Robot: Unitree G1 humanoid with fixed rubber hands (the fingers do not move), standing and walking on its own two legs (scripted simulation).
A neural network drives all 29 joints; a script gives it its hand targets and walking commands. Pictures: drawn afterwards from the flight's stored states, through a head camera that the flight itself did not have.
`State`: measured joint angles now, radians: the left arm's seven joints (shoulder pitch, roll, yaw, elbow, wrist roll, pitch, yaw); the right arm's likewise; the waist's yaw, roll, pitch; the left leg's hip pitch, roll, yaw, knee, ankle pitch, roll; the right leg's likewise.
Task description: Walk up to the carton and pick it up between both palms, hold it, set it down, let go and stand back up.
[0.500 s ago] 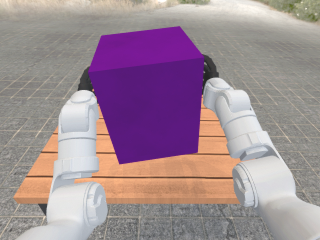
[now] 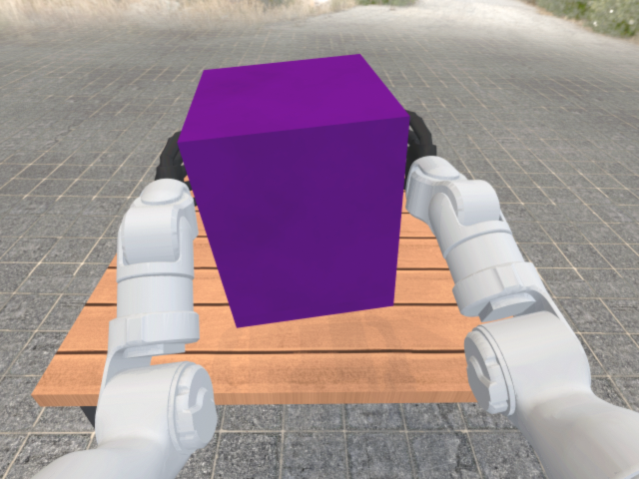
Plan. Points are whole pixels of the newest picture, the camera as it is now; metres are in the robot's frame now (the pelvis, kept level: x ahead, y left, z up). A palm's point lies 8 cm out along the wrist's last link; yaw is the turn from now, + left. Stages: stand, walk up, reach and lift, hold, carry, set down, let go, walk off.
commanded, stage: hold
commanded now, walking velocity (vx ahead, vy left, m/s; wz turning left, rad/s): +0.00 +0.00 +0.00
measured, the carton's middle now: (299, 188) +0.39 +0.00 +0.23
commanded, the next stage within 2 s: none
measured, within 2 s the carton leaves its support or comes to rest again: neither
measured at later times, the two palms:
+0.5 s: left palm (175, 190) +0.37 +0.15 +0.24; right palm (421, 164) +0.37 -0.14 +0.27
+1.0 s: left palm (172, 191) +0.37 +0.15 +0.24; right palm (417, 165) +0.37 -0.14 +0.26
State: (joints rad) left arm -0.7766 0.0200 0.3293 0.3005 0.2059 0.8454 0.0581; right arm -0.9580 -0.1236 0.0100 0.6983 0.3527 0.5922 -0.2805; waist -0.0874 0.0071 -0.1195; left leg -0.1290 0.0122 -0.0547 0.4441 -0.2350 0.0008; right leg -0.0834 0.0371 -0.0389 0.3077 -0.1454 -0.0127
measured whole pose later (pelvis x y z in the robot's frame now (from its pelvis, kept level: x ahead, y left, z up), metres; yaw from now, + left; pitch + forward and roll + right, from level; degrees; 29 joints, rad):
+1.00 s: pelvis +0.00 +0.00 +0.00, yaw +1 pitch -4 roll -2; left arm -0.77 0.03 0.33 0.29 0.19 0.84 0.06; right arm -0.95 -0.12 0.01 0.67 0.37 0.61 -0.30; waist -0.10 0.00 -0.14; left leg -0.14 0.01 -0.08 0.45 -0.24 0.00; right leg -0.08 0.04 -0.04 0.30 -0.15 -0.02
